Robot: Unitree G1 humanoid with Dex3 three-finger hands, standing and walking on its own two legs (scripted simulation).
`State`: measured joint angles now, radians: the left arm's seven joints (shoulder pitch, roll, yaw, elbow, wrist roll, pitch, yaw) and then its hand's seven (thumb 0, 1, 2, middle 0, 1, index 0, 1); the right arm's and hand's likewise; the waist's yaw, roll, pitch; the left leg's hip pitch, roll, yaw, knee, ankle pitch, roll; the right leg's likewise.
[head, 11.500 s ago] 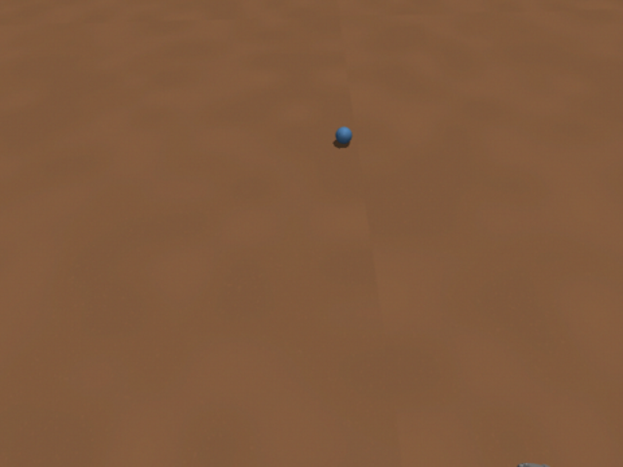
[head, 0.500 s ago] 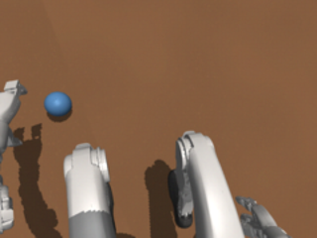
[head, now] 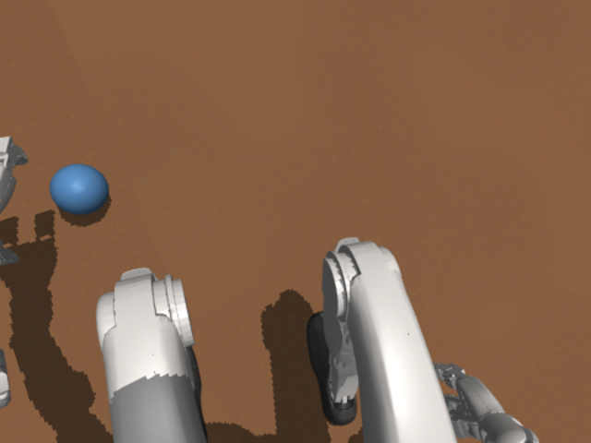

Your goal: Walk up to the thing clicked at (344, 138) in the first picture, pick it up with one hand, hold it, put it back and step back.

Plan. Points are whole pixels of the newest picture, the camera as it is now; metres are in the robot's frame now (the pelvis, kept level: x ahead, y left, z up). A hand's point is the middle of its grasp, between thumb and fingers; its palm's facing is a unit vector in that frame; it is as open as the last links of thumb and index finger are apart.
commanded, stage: rise first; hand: left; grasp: from above
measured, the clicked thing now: (80, 189) +0.49 +0.30 -0.29
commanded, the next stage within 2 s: approach in 0.24 s
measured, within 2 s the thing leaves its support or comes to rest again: neither
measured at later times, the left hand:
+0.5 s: hand (13, 208) +0.43 +0.34 -0.17, palm faces -0.45 -0.07 -0.89, open 14.0 cm
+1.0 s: hand (63, 153) +0.50 +0.28 -0.15, palm faces -0.48 -0.07 -0.87, open 14.0 cm
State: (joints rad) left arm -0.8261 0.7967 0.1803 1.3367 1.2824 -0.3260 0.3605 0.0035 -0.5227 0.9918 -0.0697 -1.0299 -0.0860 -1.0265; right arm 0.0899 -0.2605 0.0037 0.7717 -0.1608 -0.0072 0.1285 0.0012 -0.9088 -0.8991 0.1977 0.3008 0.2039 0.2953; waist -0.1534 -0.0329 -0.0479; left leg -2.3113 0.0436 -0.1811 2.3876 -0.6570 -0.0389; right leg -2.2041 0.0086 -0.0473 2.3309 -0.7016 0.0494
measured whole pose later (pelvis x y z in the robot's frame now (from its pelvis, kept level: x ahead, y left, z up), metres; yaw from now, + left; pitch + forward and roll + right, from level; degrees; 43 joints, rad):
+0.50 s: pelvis +0.00 +0.00 -0.01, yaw +0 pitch +33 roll -8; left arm -0.89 0.81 0.13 1.41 1.29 -0.31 0.39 0.00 -0.52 0.98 -0.07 -1.05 -0.09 -1.04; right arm 0.09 -0.26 0.03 0.78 -0.18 -0.02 0.14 0.00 -0.91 -0.90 0.20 0.30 0.20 0.30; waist -0.18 -0.04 -0.03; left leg -2.34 0.04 -0.19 2.42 -0.67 -0.04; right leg -2.22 0.01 -0.05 2.36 -0.71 0.05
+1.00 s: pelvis +0.00 +0.00 +0.01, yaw -2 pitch +34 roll -8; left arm -1.06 0.79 0.09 1.50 1.20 -0.10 0.29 0.01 -0.52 0.97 -0.07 -1.07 -0.10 -1.06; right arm 0.19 -0.28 0.10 0.71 -0.12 0.00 0.13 0.00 -0.91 -0.90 0.20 0.30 0.20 0.30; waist -0.31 0.02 -0.02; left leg -2.31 0.06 -0.19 2.37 -0.67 -0.03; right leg -2.21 0.03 -0.06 2.30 -0.69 0.06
